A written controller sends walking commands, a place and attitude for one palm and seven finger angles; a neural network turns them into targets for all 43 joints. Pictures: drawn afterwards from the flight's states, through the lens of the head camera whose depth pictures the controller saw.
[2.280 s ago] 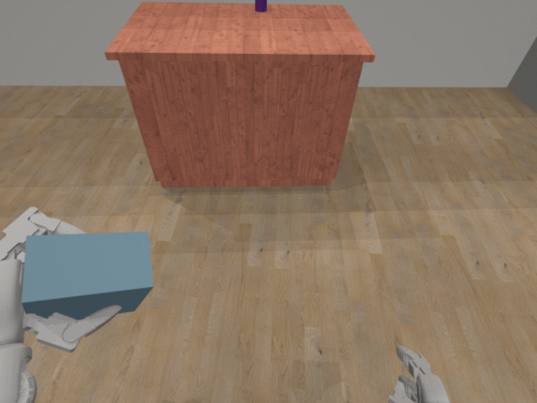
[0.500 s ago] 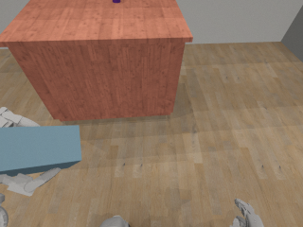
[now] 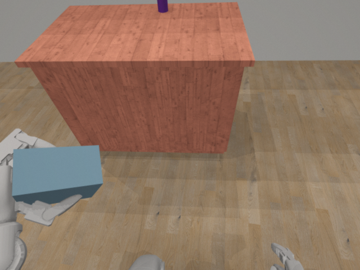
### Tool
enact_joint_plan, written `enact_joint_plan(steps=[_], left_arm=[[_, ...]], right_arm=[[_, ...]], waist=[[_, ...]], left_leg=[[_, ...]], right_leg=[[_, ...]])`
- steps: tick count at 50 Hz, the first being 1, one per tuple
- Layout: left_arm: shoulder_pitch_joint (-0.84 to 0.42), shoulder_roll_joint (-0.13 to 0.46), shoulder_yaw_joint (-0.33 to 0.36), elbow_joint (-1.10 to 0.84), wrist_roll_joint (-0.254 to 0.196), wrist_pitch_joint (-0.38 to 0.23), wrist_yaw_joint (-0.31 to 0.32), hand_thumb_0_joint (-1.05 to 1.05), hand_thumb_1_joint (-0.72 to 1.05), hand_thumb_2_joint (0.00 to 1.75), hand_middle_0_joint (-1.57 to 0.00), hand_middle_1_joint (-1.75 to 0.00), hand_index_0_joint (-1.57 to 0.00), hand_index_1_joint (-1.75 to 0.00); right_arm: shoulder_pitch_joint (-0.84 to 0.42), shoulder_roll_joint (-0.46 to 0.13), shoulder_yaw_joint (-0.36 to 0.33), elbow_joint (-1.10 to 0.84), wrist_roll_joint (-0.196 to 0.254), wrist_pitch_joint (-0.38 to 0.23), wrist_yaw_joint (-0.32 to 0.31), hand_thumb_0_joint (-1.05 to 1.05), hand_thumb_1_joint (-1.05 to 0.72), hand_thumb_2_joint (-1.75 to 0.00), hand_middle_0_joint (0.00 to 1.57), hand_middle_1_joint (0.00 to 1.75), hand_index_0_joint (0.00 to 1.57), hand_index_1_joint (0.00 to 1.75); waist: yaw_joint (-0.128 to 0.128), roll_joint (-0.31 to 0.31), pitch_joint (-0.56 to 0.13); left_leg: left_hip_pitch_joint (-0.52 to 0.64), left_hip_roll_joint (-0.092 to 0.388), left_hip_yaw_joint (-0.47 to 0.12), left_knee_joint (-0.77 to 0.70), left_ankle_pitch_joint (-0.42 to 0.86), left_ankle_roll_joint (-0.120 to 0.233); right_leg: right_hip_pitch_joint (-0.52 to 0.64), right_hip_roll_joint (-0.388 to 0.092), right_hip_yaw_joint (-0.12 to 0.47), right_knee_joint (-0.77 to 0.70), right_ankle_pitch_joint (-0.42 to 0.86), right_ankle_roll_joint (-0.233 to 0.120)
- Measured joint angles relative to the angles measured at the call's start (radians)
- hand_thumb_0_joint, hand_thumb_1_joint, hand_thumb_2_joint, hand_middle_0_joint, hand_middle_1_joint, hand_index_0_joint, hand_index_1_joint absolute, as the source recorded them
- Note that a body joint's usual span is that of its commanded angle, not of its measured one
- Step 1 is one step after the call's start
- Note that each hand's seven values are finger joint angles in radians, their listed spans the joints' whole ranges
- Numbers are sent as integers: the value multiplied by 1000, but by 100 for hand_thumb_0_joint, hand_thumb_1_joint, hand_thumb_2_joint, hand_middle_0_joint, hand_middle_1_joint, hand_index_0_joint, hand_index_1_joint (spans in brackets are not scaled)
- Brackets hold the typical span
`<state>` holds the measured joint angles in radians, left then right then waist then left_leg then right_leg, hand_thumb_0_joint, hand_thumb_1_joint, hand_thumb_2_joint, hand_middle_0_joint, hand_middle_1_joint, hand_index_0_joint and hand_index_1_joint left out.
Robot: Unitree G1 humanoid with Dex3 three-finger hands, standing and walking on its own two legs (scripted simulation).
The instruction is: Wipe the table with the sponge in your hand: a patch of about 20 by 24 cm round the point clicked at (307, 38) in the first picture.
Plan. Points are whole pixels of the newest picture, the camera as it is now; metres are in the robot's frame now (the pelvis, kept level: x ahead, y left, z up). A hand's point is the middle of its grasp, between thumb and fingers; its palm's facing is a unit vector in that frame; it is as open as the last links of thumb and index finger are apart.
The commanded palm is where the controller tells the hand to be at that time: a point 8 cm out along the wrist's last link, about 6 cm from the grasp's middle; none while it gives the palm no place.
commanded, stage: walk to a spot facing it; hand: left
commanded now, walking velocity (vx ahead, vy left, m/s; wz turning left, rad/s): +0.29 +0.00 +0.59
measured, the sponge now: (71, 176) +0.23 +0.20 +0.16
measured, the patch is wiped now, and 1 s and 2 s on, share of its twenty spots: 0.00 0.00 0.00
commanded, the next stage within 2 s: turn to face it in 0.80 s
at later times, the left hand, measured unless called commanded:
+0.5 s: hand (39, 148) +0.26 +0.25 +0.20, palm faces +0.56 -0.70 -0.46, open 10.6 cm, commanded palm +0.20 +0.28 +0.19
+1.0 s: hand (18, 169) +0.22 +0.27 +0.19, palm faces +0.74 -0.51 -0.44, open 10.6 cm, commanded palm +0.15 +0.27 +0.19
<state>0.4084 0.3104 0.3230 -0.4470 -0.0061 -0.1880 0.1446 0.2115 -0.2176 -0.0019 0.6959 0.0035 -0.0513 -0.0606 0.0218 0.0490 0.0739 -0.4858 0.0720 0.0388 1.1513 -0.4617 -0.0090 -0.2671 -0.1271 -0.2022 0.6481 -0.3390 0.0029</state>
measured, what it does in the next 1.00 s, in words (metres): walks ahead, turning left: left foot, then right foot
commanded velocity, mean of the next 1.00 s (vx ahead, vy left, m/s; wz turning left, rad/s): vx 0.11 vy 0.00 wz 0.43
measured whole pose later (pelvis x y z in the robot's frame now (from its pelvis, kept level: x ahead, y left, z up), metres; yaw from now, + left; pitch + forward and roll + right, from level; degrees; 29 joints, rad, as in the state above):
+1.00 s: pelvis +0.15 -0.05 +0.00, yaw +30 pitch -1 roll +0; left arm 0.47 0.44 0.42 -0.60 -0.04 -0.19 0.16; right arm 0.15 -0.19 -0.04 0.55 0.01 -0.07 -0.04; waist -0.02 -0.05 0.08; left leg -0.34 0.05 0.09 0.60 -0.26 0.02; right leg -0.47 -0.09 -0.09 1.08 -0.53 0.06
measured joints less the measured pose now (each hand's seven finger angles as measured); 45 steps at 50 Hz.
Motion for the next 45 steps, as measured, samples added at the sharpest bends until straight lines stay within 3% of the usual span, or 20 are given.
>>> enact_joint_plan(steps=[3,6,9,10,11,12,14,16,18,21,27,29,31,33,35,39,43,44,45], left_arm=[[33,4,0,-31,5,-1,0,0,-52,100,-66,-137,-67,-137],[72,41,18,-105,4,-13,8,0,-52,100,-66,-137,-67,-137],[107,76,51,-187,-6,-24,27,0,-52,100,-66,-137,-67,-137],[116,85,64,-210,-10,-29,34,0,-52,100,-66,-137,-67,-137],[116,94,80,-224,-14,-37,40,0,-52,100,-66,-137,-67,-137],[94,107,90,-217,-17,-44,43,0,-52,100,-66,-137,-67,-137],[37,130,100,-169,-12,-48,31,0,-52,100,-66,-137,-67,-137],[7,137,104,-136,-10,-31,14,0,-52,100,-66,-137,-67,-137],[17,126,105,-141,-16,-17,4,-1,-52,100,-66,-137,-67,-137],[75,100,94,-174,-34,-19,-6,-1,-52,100,-66,-137,-67,-137],[105,78,69,-136,-32,-7,-12,0,-52,100,-66,-137,-67,-137],[62,66,55,-96,-21,13,-10,0,-52,100,-66,-137,-67,-137],[13,28,20,-42,-16,36,-5,0,-52,100,-66,-137,-67,-137],[-1,-2,-1,-9,-17,52,-4,0,-52,100,-66,-137,-67,-137],[8,-8,-12,-5,-16,55,-3,0,-52,100,-66,-137,-67,-137],[49,36,-8,-78,-20,49,4,0,-52,100,-66,-137,-67,-137],[104,91,38,-197,-35,29,24,0,-52,100,-66,-137,-67,-137],[115,101,54,-220,-41,23,29,0,-52,100,-66,-137,-67,-137],[111,116,72,-228,-48,15,34,0,-52,100,-66,-137,-67,-137]], right_arm=[[-13,-26,-20,-16,-1,14,0,1,-91,-90,20,30,20,30],[-7,-35,-41,-71,-5,14,1,1,-91,-90,20,30,20,30],[1,-42,-59,-125,-6,9,1,1,-91,-90,20,30,20,30],[2,-49,-63,-145,-5,6,-1,1,-91,-90,20,30,20,30],[-5,-54,-70,-161,-5,2,-3,1,-91,-90,20,30,20,30],[-23,-41,-79,-160,-2,-4,-5,1,-91,-90,20,30,20,30],[-54,-5,-77,-141,4,-12,2,1,-91,-90,20,30,20,30],[-67,30,-58,-127,11,-12,16,1,-91,-90,20,30,20,30],[-64,60,-35,-122,14,-19,27,1,-91,-90,20,30,20,30],[-36,90,-4,-120,12,-39,33,1,-91,-90,20,30,20,30],[18,97,30,-97,7,-52,13,1,-90,-90,20,30,21,30],[10,79,31,-78,5,-44,6,1,-90,-90,20,30,21,30],[-13,45,26,-36,-9,-31,2,1,-90,-90,21,30,21,30],[-32,16,19,-16,-13,-15,1,1,-90,-90,21,30,21,30],[-46,-3,8,-21,-14,-6,-7,1,-91,-90,20,30,21,30],[-55,-24,-21,-85,-16,3,-22,1,-91,-90,20,30,20,30],[-47,-45,-49,-160,-14,13,-24,1,-91,-90,20,30,20,30],[-46,-53,-53,-178,-12,15,-24,1,-91,-90,20,30,20,30],[-53,-45,-61,-182,-9,14,-25,1,-91,-90,20,30,20,30]], waist=[[-25,-34,17],[-37,-79,29],[-41,-115,31],[-39,-118,27],[-39,-110,26],[-45,-115,38],[-55,-117,48],[-64,-108,36],[-65,-94,22],[-54,-61,1],[8,2,-31],[25,6,-32],[30,8,-22],[26,-5,-14],[8,-25,-3],[-28,-75,12],[-43,-101,4],[-45,-98,-1],[-48,-110,4]], left_leg=[[-32,5,44,-45,33,-8],[-5,16,101,-265,67,-6],[53,-5,149,-474,139,-5],[87,-17,161,-542,178,2],[99,-18,154,-569,271,35],[84,-19,146,-520,284,56],[73,-20,116,-463,232,61],[74,-18,81,-470,212,49],[83,-13,51,-503,224,37],[103,-6,5,-556,244,22],[118,-5,-82,-541,210,-7],[66,-14,-86,-388,65,5],[-2,-38,-75,-145,5,-6],[-46,-47,-41,28,16,-26],[-55,-42,-4,65,22,-41],[12,-18,69,-180,23,-43],[123,-28,111,-494,98,-39],[158,-33,115,-572,188,-24],[155,-44,115,-573,242,13]], right_leg=[[57,-15,-24,-63,6,10],[89,-30,-46,-93,-3,14],[89,-54,-59,-46,-52,31],[69,-66,-56,18,-81,34],[28,-71,-41,125,-100,36],[-20,-64,7,262,-152,41],[-119,-13,96,503,-215,47],[-206,21,128,618,-201,56],[-259,29,131,590,-158,63],[-258,31,118,397,-97,69],[-75,72,78,-12,-58,75],[-56,66,67,-47,62,26],[-45,41,42,-9,51,-6],[-14,17,25,-27,34,-11],[17,-3,5,-65,41,-7],[35,-38,-36,-98,48,-3],[-4,-62,-65,-26,4,10],[-28,-69,-67,29,-18,17],[-62,-79,-38,113,-31,33]])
